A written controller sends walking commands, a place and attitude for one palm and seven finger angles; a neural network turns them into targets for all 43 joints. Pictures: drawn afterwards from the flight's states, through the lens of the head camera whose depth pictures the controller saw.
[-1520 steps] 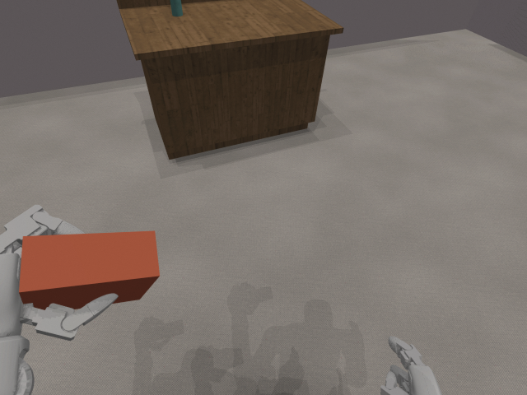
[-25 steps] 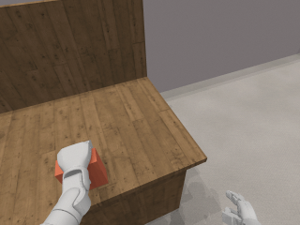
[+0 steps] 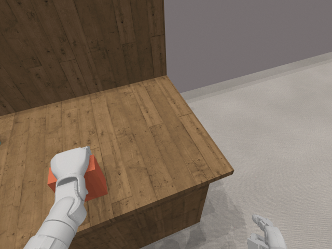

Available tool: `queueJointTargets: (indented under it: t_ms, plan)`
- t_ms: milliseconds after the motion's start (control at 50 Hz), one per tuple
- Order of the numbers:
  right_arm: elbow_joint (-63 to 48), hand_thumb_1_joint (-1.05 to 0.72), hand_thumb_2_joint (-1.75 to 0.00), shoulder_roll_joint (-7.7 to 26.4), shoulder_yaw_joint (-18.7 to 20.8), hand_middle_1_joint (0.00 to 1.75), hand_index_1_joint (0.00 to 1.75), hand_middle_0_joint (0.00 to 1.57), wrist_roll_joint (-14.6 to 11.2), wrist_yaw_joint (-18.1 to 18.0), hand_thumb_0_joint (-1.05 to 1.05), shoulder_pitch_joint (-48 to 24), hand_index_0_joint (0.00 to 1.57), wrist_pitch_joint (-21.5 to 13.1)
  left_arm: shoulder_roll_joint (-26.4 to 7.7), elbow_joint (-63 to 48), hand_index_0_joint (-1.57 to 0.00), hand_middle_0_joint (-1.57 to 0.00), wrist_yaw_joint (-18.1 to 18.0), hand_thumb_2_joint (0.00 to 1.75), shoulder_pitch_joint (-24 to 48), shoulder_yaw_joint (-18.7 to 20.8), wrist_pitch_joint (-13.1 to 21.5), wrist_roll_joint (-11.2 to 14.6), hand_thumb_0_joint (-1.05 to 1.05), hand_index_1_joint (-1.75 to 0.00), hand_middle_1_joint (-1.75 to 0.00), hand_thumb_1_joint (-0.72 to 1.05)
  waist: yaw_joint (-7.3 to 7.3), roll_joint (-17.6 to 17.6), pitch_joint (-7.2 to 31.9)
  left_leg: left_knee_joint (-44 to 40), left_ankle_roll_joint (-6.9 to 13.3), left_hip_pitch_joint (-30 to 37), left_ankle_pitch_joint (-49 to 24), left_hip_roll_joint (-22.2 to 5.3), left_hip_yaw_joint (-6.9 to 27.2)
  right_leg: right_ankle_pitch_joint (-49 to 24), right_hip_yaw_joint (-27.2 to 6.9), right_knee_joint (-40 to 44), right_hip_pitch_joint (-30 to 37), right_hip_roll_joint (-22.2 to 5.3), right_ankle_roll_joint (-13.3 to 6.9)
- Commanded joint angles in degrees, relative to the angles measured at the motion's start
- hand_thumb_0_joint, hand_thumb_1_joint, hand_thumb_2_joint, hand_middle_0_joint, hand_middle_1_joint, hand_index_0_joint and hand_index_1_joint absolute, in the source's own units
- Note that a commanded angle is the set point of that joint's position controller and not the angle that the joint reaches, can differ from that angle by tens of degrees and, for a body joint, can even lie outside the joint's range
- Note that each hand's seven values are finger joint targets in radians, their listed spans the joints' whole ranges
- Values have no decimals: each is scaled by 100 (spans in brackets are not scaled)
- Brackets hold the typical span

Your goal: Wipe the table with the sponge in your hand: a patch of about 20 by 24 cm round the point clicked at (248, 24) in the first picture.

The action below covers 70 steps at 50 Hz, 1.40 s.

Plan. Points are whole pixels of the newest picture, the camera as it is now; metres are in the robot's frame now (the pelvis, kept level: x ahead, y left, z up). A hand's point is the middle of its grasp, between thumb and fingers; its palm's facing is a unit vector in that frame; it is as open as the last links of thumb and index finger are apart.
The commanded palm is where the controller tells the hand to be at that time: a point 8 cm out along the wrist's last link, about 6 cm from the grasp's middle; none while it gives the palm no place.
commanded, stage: wipe forward along the middle lane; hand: left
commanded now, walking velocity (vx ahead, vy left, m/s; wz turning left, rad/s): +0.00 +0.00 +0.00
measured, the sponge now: (82, 185) +0.28 +0.28 -0.05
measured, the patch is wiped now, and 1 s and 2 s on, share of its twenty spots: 1.00 1.00 1.00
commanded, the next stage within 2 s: slide back across to the first lane in 1.34 s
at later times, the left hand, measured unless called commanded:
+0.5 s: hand (78, 160) +0.34 +0.30 +0.00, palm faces -0.11 +0.00 -0.99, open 9.6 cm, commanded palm +0.32 +0.29 +0.03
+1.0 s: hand (76, 145) +0.39 +0.32 +0.00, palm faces -0.13 +0.01 -0.99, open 9.6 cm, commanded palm +0.37 +0.31 +0.03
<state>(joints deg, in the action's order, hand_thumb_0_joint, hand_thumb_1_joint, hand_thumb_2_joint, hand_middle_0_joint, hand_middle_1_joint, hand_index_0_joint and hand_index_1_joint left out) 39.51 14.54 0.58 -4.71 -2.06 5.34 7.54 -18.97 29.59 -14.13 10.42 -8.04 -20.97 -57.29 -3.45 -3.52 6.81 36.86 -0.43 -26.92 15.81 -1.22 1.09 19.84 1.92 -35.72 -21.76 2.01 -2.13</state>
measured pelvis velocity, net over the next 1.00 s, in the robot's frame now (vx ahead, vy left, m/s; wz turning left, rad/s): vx -0.02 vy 0.01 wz -0.02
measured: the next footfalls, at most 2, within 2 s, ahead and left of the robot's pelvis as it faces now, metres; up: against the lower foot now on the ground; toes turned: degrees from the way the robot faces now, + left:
none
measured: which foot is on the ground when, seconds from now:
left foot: down 0.00-1.00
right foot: down 0.00-1.00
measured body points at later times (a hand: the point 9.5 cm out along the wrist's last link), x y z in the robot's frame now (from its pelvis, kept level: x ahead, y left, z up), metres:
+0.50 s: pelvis -0.02 +0.00 -0.01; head +0.00 -0.01 +0.43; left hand +0.34 +0.29 +0.05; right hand +0.11 -0.25 -0.14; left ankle +0.03 +0.13 -0.72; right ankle -0.02 -0.10 -0.72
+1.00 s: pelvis -0.02 +0.01 -0.02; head +0.04 +0.01 +0.43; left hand +0.39 +0.32 +0.05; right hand +0.06 -0.26 -0.15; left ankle +0.03 +0.13 -0.72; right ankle -0.02 -0.10 -0.72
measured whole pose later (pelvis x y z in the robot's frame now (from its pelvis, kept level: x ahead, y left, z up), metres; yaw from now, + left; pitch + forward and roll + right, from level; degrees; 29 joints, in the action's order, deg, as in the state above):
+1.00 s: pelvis -0.02 +0.01 -0.02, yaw -1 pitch +15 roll -3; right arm 41.9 15.4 1.1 -4.4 -1.0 14.8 7.6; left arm -28.7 60.4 -16.9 37.7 -1.3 -12.7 -58.5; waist 2.4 -3.2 9.0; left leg 45.5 0.3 -43.4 17.2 -2.3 1.6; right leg 19.9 2.3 -41.9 -37.2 3.2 -1.4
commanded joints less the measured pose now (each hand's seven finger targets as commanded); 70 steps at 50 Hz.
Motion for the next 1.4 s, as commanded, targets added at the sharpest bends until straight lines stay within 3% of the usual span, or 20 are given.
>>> queueJointTargets:
  t_ms: [0,60,80,100,160,280,320,360,380,420,460,480,520,700,880,960,980,1140,1280,1380]
  plan:
    - [-791,-90,-90,735,262,30,30,20,31,-46,0,-541,20,-253,-852,105,-120,-120,-99,130,1001,396,92,-53,0,-160,-160,10,147,738,755,-146,290,464,-667,296,-50,-1571,-254,535,-93,50,-116]
    - [-781,-90,-90,731,281,30,30,20,23,-24,0,-485,20,-250,-689,239,-120,-120,-153,130,1174,259,119,-64,0,-160,-160,10,188,730,843,-46,289,386,-659,274,-46,-1568,-237,480,-231,38,-109]
    - [-742,-90,-90,765,286,30,30,20,23,-28,0,-471,20,-241,-956,337,-120,-120,-187,130,1261,529,121,-41,0,-160,-160,10,161,740,837,-79,276,322,-596,256,9,-1413,-245,474,-271,68,-132]
    - [-751,-90,-90,752,280,30,30,20,21,-38,0,-395,20,-239,-767,429,-120,-120,-196,130,1336,315,122,-38,0,-160,-160,10,230,806,837,-36,296,288,-544,265,-30,-1359,-204,444,-307,63,-99]
    - [-683,-90,-90,787,263,30,30,20,4,-58,0,-327,20,-211,-925,837,-120,-120,-212,130,1703,346,81,-89,0,-160,-160,10,300,928,654,-8,287,51,-283,250,-8,-972,-202,474,-557,54,-78]
    - [-630,-90,-90,803,261,30,30,20,1,-65,0,-135,20,-178,-1165,1248,-120,-120,-239,130,2351,467,199,-107,0,-160,-160,10,324,676,792,14,282,-66,-46,209,57,-466,-167,409,-807,90,-108]
    - [-641,-90,-90,769,277,30,30,20,-2,-54,0,-16,20,-195,-1014,1353,-120,-120,-264,130,2505,310,276,-94,0,-160,-160,10,364,660,905,89,298,-79,-4,212,17,-423,-136,365,-851,90,-83]
    - [-639,-90,-90,779,266,30,30,20,5,-53,0,29,20,-180,-1148,1505,-120,-120,-283,130,2560,401,315,-74,0,-160,-160,10,367,718,932,131,307,-198,43,217,-13,-409,-178,389,-815,76,-61]
    - [-601,-90,-90,809,270,30,30,20,12,-65,0,49,20,-173,-1458,1601,-120,-120,-297,130,2637,696,349,-69,0,-160,-160,10,333,740,960,109,302,-246,24,196,33,-418,-208,385,-786,92,-79]
    - [-617,-90,-90,771,253,30,30,20,2,-63,0,117,20,-180,-1224,1704,-120,-120,-315,130,2875,401,413,-95,0,-160,-160,10,431,685,859,131,306,-326,213,206,-11,-169,-156,368,-953,78,-38]
    - [-562,-90,-90,790,255,30,30,20,15,-64,0,200,20,-193,-1338,1949,-120,-120,-350,130,3126,429,439,-163,0,-160,-160,10,479,680,790,140,315,-385,328,193,-7,-38,-166,383,-1083,78,-36]
    - [-549,-90,-90,813,252,30,30,20,23,-70,0,221,20,-189,-1657,1992,-120,-120,-363,130,3158,718,464,-158,0,-160,-160,10,397,593,879,114,304,-427,329,188,34,-4,-201,384,-1043,99,-68]
    - [-518,-90,-90,792,258,30,30,20,14,-71,0,317,20,-197,-1556,2109,-120,-120,-386,130,3398,545,519,-170,0,-160,-160,10,513,592,883,182,322,-460,412,192,-25,69,-192,378,-1117,77,-25]
    - [-393,-90,-90,853,263,30,30,20,44,-30,0,677,20,-225,-1927,2588,-120,-120,-400,130,3930,689,648,-225,0,-160,-160,10,616,512,1248,328,334,-599,157,158,-12,-307,-211,252,-1080,100,-13]
    - [-328,-90,-90,887,314,30,30,20,58,63,0,892,20,-198,-2069,2806,-120,-120,-362,130,3822,877,745,-241,0,-160,-160,10,604,519,1458,429,348,-602,-356,116,6,-1040,-171,142,-982,128,-40]
    - [-318,-90,-90,914,303,30,30,20,55,90,0,974,20,-177,-2040,2889,-120,-120,-354,130,4020,711,724,-289,0,-160,-160,10,715,466,1315,430,359,-634,-289,124,-37,-959,-142,174,-1123,127,-16]
    - [-282,-90,-90,915,321,30,30,20,57,87,0,968,20,-190,-2173,2876,-120,-120,-356,130,4077,893,762,-273,0,-160,-160,10,687,438,1374,433,356,-579,-377,93,17,-995,-131,137,-1156,134,-42]
    - [-281,-90,-90,936,338,30,30,20,89,148,0,1132,20,-164,-2111,3098,-120,-120,-376,130,4101,800,763,-350,0,-160,-160,10,699,358,1510,495,346,-477,-520,83,13,-1040,-46,56,-1322,170,-56]
    - [-228,-90,-90,975,331,30,30,20,119,149,0,1217,20,-159,-2410,3261,-120,-120,-394,130,4540,978,773,-425,0,-160,-160,10,759,290,1600,508,330,-480,-570,39,118,-924,-7,-32,-1546,186,-85]
    - [-196,-90,-90,987,325,30,30,20,137,151,0,1322,20,-188,-2422,3397,-120,-120,-377,130,5050,850,758,-498,0,-160,-160,10,903,170,1580,550,328,-486,-455,14,184,-720,25,-92,-1858,206,-91]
